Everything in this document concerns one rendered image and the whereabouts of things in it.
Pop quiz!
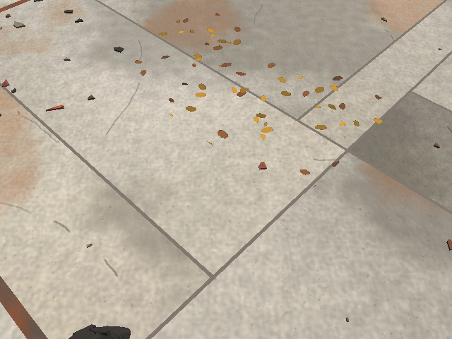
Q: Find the robot left hand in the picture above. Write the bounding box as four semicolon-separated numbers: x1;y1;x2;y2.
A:
69;324;131;339

